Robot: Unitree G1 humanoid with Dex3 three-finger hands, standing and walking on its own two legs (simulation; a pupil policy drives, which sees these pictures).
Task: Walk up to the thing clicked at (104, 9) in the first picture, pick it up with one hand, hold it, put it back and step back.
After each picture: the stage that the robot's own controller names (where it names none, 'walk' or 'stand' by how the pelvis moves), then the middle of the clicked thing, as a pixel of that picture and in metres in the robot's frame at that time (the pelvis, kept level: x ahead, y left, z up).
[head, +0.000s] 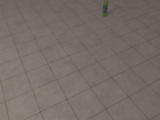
stand; (105, 8) +2.24 -0.33 -0.65
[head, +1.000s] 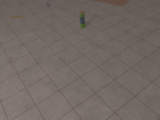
walk; (82, 19) +2.09 +0.13 -0.62
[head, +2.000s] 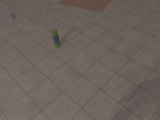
walk; (56, 38) +1.47 +0.42 -0.65
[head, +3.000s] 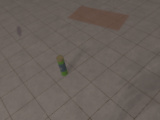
walk; (62, 66) +1.06 +0.33 -0.65
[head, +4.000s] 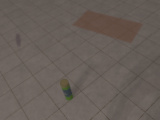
walk; (66, 90) +0.73 +0.25 -0.65
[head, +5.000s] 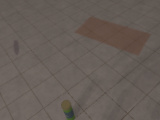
walk; (68, 111) +0.54 +0.21 -0.65
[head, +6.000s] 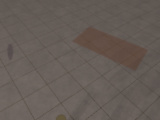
stand; out of the picture +0.46 +0.17 -0.65
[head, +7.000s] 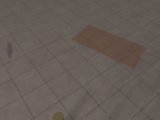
stand; out of the picture +0.47 +0.19 -0.65
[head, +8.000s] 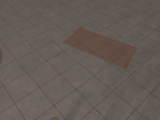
stand; out of the picture +0.45 +0.20 -0.65
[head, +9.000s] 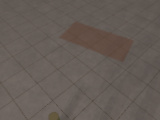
stand; out of the picture +0.46 +0.22 -0.66
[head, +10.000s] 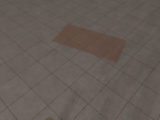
stand; out of the picture +0.43 +0.25 -0.66
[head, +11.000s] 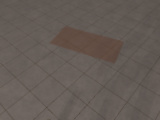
stand; out of the picture +0.43 +0.25 -0.66
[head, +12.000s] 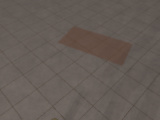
stand; out of the picture +0.44 +0.21 -0.66
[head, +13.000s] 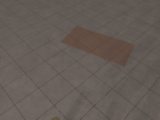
stand; out of the picture +0.44 +0.21 -0.66
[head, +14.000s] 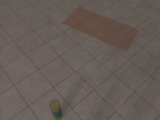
go down; (56, 110) +0.48 +0.19 -0.64
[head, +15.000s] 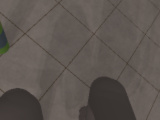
go down; out of the picture +0.53 +0.26 -0.22
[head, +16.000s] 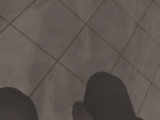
close in; out of the picture +0.52 +0.28 -0.20
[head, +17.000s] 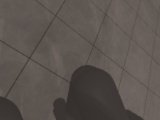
close; out of the picture +0.50 +0.31 -0.17
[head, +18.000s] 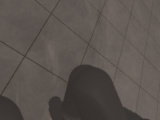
lift; out of the picture +0.47 +0.30 -0.17
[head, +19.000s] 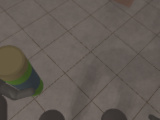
lift; (23, 77) +0.35 +0.19 +0.03
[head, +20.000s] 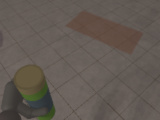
hold; (39, 97) +0.30 +0.16 +0.04
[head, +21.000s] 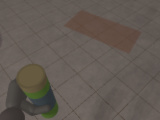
hold; (42, 95) +0.31 +0.15 +0.03
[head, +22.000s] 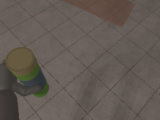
crouch; (32, 77) +0.38 +0.17 -0.01
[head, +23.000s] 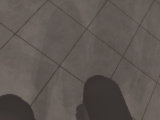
lower; out of the picture +0.52 +0.26 -0.06
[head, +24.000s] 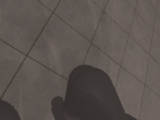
lower; out of the picture +0.47 +0.31 -0.17
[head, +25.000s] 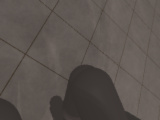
lower; out of the picture +0.47 +0.31 -0.18
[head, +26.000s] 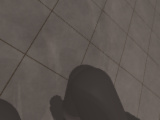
lower; out of the picture +0.47 +0.31 -0.17
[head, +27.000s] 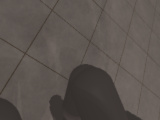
lower; out of the picture +0.47 +0.31 -0.17
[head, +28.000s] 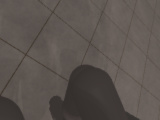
open; out of the picture +0.47 +0.29 -0.18
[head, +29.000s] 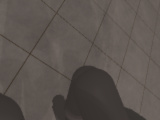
rise; out of the picture +0.47 +0.28 -0.18
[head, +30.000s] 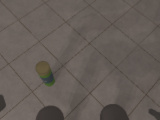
walk; (46, 75) +0.49 +0.19 -0.40
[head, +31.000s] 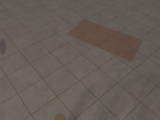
stand; out of the picture +0.44 +0.16 -0.59
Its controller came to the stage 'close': yes
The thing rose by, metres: 0.68
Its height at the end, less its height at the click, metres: +0.00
